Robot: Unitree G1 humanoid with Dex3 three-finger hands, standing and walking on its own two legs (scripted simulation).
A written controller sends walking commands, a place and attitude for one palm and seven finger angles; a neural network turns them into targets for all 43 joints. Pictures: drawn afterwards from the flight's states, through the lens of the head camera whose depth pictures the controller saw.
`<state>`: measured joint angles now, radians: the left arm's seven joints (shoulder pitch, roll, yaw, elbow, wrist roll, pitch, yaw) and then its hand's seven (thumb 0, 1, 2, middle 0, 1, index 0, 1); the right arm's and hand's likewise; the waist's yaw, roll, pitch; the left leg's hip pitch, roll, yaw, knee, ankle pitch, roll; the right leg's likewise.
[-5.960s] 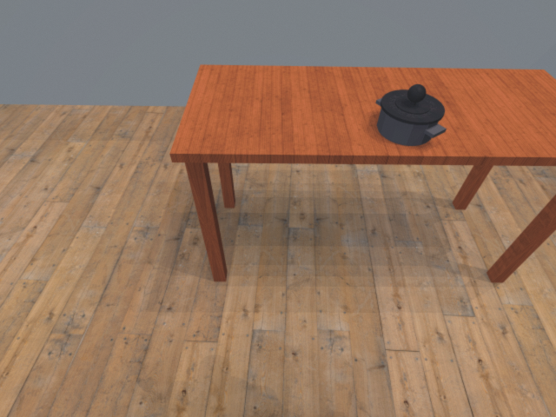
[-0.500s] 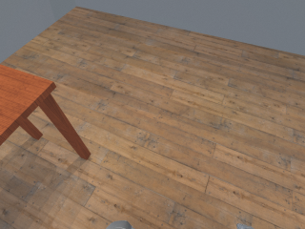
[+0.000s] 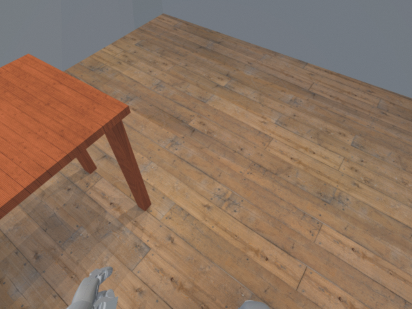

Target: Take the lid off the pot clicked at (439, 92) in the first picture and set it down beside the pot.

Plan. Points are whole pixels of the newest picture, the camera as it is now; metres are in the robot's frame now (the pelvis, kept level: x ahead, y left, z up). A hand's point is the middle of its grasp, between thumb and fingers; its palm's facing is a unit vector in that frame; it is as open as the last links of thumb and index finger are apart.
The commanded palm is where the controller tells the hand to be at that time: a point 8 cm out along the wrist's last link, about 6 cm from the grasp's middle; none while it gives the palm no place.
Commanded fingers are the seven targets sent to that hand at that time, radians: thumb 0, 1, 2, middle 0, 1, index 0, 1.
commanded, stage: turn to face it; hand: left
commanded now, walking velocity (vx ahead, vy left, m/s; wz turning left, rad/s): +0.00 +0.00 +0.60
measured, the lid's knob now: out of the picture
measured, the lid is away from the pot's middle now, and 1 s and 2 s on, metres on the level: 0.00 0.00 0.00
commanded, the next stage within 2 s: take the last steps up to it in 1.38 s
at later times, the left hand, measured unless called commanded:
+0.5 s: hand out of the picture -0.04 +0.21 -0.17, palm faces +0.34 -0.90 -0.27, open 7.4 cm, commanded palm none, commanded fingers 0.00 0.90 0.90 -0.20 -0.30 -0.20 -0.30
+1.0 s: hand out of the picture -0.01 +0.27 -0.15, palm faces +0.56 -0.79 -0.25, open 7.4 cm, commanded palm none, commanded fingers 0.00 0.90 0.90 -0.20 -0.30 -0.20 -0.30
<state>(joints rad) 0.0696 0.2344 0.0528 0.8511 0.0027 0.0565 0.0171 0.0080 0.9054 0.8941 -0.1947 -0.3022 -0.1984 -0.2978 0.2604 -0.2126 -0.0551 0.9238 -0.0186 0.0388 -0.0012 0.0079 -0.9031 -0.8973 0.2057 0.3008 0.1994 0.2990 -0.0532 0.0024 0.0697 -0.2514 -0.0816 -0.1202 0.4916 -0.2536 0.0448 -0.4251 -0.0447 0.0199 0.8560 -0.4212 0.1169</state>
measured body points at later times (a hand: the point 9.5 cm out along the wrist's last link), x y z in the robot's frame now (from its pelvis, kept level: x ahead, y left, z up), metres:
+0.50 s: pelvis -0.01 +0.00 -0.01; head +0.04 +0.01 +0.44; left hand -0.06 +0.26 -0.15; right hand +0.17 -0.23 -0.14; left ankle -0.06 +0.11 -0.71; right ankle +0.01 -0.14 -0.74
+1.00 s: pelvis +0.00 +0.03 +0.00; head +0.02 +0.05 +0.45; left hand -0.04 +0.31 -0.13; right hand +0.17 -0.16 -0.14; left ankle -0.06 +0.10 -0.74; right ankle +0.10 -0.09 -0.69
